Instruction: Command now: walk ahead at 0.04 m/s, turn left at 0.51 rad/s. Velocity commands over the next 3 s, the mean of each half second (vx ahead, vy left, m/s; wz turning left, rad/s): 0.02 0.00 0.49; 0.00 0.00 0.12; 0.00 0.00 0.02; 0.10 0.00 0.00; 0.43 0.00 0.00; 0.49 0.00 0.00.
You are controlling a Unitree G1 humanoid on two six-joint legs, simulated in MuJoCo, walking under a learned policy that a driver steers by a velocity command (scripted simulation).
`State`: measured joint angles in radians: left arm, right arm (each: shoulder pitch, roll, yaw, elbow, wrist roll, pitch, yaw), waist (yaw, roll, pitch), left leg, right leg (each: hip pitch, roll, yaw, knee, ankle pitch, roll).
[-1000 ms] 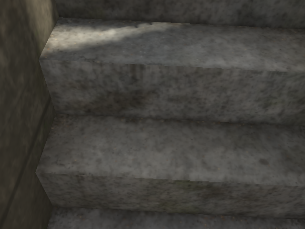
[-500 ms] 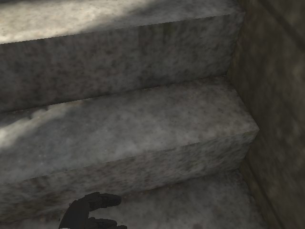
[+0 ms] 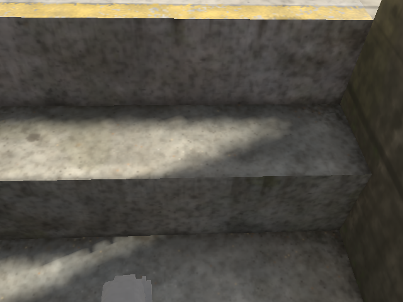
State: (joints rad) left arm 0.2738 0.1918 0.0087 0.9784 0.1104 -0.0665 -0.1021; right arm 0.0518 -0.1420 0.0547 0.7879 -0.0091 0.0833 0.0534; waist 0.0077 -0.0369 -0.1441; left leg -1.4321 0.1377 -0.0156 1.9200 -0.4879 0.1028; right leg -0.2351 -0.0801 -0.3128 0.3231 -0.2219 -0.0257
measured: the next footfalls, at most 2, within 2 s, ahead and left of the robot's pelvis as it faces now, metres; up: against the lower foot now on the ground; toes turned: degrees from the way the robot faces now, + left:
left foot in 0.16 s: +0.20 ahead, +0.17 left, +0.23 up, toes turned +10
right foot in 0.62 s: +0.13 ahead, -0.10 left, +0.22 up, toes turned +23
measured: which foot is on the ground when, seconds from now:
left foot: up 0.00-0.14, down 0.16-0.62, up 0.64-0.90, down 0.92-1.00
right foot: down 0.00-0.16, up 0.18-0.60, down 0.62-0.94, up 0.96-1.00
